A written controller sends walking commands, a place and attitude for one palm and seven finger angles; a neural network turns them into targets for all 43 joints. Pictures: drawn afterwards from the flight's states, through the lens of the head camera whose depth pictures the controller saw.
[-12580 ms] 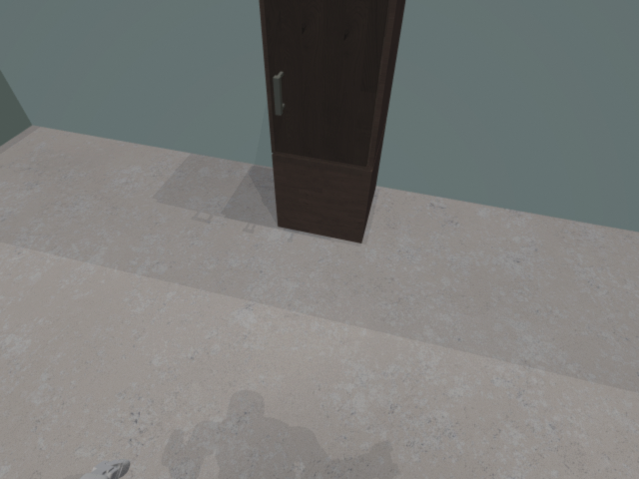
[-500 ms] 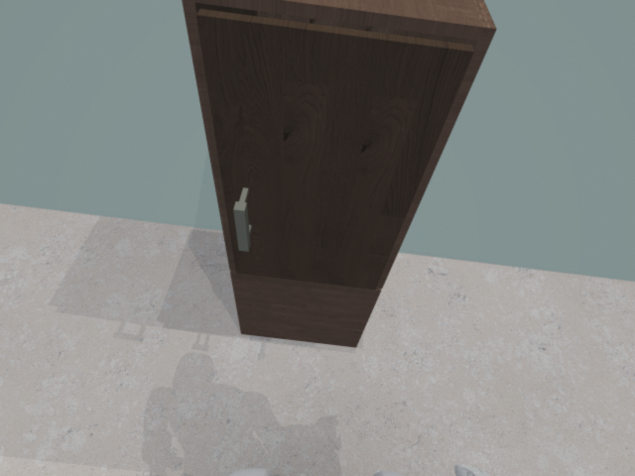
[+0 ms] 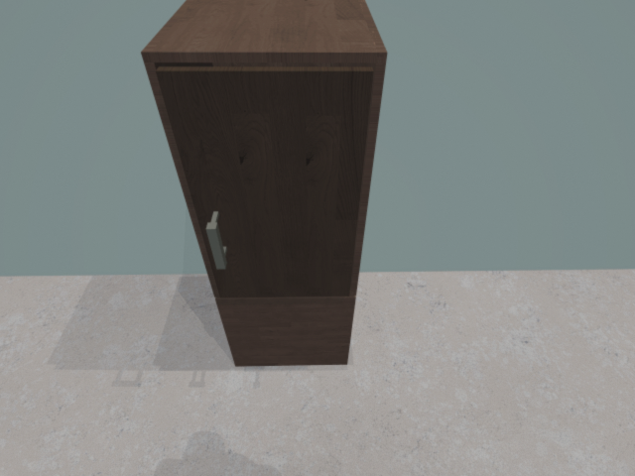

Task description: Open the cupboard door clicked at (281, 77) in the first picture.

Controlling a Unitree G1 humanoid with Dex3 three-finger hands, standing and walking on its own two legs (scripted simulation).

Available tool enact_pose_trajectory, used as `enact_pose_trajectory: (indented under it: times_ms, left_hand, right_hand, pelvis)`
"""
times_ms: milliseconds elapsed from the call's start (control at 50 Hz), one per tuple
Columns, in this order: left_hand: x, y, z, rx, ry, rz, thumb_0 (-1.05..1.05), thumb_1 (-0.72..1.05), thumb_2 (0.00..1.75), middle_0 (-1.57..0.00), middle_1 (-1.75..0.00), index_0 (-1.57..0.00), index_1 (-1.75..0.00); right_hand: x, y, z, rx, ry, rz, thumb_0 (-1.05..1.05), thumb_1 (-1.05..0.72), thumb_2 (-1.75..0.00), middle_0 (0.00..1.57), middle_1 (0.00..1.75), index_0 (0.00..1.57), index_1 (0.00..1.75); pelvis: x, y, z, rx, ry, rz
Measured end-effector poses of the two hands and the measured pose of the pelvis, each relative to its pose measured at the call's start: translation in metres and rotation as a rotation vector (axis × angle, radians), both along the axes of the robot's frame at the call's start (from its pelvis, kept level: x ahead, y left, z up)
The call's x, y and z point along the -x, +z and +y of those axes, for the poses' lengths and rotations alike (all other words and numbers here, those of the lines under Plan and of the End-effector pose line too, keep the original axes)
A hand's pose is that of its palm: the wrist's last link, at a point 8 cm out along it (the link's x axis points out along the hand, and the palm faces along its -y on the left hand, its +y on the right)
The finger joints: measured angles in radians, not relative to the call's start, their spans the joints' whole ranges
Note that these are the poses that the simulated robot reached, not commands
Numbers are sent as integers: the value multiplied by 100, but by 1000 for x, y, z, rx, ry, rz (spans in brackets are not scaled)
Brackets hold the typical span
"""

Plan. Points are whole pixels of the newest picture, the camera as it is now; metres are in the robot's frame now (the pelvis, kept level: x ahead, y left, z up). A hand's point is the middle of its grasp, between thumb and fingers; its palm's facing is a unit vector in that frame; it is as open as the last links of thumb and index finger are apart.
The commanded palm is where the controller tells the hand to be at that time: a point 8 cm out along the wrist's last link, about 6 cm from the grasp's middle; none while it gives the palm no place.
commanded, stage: come to a stop and stand still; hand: left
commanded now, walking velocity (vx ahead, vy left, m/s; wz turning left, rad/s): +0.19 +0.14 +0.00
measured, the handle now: (218, 240) +0.61 +0.23 -0.11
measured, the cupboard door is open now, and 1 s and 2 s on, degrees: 0 0 0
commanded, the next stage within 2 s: look again from close up in 0.94 s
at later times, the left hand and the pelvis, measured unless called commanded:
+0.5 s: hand out of the picture -0.09 +0.12 -0.17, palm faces +0.18 -0.98 -0.12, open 7.4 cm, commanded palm none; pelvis -0.02 +0.00 +0.00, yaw +2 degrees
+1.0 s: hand out of the picture -0.01 +0.21 -0.18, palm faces +0.06 -0.98 -0.19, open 7.4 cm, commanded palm none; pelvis +0.00 +0.04 +0.00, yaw +1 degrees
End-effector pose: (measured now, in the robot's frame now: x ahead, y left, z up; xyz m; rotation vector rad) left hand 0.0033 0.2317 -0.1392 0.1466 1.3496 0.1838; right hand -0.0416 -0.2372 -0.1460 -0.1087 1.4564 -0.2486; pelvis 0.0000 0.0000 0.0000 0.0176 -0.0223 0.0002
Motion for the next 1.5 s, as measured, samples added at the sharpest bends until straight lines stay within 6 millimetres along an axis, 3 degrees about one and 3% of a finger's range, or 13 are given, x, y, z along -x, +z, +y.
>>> enact_pose_trajectory:
  times_ms: [120,260,360,480,560,680,840,960,1060,1280,1500]
  left_hand:
    - [64,11,-32,-1,56,84,0,91,90,-20,-30,-20,-30]
    - [81,16,-54,16,89,58,0,90,90,-20,-30,-20,-30]
    - [90,13,-63,46,125,66,0,90,90,-20,-30,-20,-30]
    - [100,-2,-60,102,149,133,0,90,90,-20,-30,-20,-30]
    - [96,-13,-50,124,153,164,0,90,90,-20,-30,-20,-30]
    - [73,-16,-29,122,103,159,0,91,90,-20,-30,-20,-30]
    - [33,-12,5,63,50,88,0,91,90,-20,-30,-20,-30]
    - [19,-7,24,25,27,56,0,91,90,-20,-30,-20,-30]
    - [18,-6,29,11,11,46,0,91,90,-20,-30,-19,-30]
    - [31,-9,38,-3,-1,31,0,91,90,-20,-30,-20,-30]
    - [43,-8,26,15,4,53,0,91,90,-20,-30,-20,-30]
  right_hand:
    - [30,-2,-3,-77,-9,30,1,-91,-90,20,30,20,30]
    - [48,-7,2,-125,21,64,0,-91,-90,20,30,20,30]
    - [29,-8,8,-122,71,66,1,-91,-90,20,30,20,30]
    - [-23,-8,22,-75,129,-36,1,-92,-90,20,30,20,30]
    - [-41,-5,25,-18,146,-58,3,-95,-90,20,30,20,30]
    - [-50,2,35,11,132,-79,2,-95,-90,20,30,20,30]
    - [-34,-1,56,-20,109,-33,1,-94,-90,20,30,20,30]
    - [-18,-4,72,-59,88,-6,1,-93,-90,20,30,20,30]
    - [-10,-7,81,-84,79,1,1,-92,-90,20,30,20,30]
    - [-9,-15,75,-74,118,-59,1,-92,-90,20,30,20,30]
    - [-17,-12,63,-64,127,-79,1,-92,-90,20,30,20,30]
  pelvis:
    - [16,9,-18,-33,-2,-5]
    - [23,10,-24,-30,24,4]
    - [24,8,-19,-22,35,14]
    - [18,0,-3,11,37,22]
    - [11,-4,8,19,37,20]
    - [3,-2,21,15,17,9]
    - [1,-1,34,13,13,4]
    - [3,0,39,12,10,0]
    - [7,-1,42,16,9,3]
    - [21,-9,50,17,21,-3]
    - [24,-7,41,5,12,-1]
